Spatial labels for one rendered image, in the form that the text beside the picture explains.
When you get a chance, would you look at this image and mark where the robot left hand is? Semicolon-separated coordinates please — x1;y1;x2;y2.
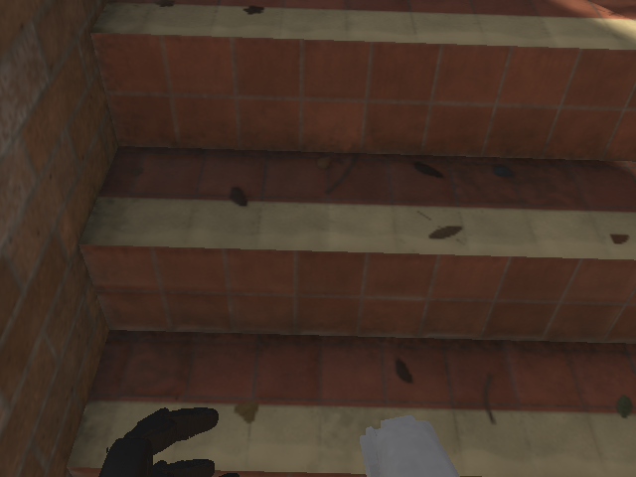
98;407;239;477

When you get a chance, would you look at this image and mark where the right robot thigh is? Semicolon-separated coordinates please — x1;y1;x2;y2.
360;415;460;477

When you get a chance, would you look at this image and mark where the robot right shin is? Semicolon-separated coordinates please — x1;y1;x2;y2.
421;420;438;438

